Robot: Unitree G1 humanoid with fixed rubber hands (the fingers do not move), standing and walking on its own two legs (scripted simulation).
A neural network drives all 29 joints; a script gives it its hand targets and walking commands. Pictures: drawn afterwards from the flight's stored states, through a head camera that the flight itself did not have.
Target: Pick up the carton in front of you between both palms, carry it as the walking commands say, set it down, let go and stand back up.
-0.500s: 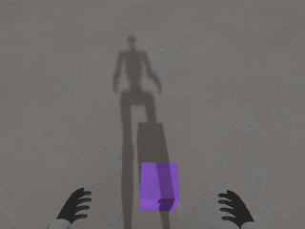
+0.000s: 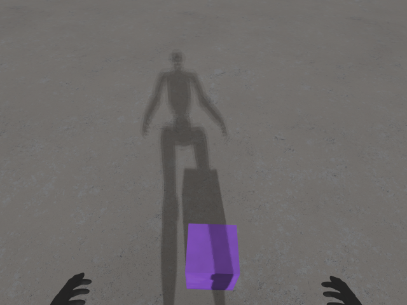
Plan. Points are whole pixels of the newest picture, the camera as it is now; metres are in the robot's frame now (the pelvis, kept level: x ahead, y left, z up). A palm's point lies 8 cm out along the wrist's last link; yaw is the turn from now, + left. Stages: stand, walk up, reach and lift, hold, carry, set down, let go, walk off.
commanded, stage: stand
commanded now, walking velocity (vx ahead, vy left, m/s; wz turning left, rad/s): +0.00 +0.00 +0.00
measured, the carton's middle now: (211, 257) +0.43 -0.04 -0.65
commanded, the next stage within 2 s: none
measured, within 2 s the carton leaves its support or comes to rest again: neither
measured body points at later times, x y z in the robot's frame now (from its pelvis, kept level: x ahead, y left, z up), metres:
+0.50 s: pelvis -0.01 +0.00 +0.01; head -0.01 +0.01 +0.46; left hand +0.11 +0.30 -0.10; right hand +0.12 -0.30 -0.10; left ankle -0.03 +0.11 -0.74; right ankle -0.04 -0.12 -0.74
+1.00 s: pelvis -0.03 +0.00 +0.01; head -0.03 +0.01 +0.46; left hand +0.08 +0.31 -0.11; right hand +0.08 -0.31 -0.10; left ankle -0.03 +0.11 -0.74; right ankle -0.04 -0.12 -0.74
